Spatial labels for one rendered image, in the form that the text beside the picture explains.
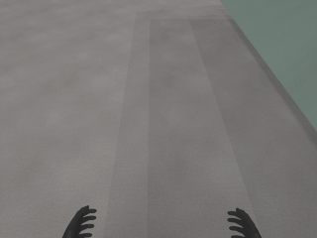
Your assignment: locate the right robot hand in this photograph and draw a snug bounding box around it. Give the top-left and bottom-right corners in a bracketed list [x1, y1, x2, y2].
[227, 207, 262, 238]

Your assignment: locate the left robot hand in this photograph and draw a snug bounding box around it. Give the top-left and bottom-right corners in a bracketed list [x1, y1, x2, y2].
[62, 205, 97, 238]

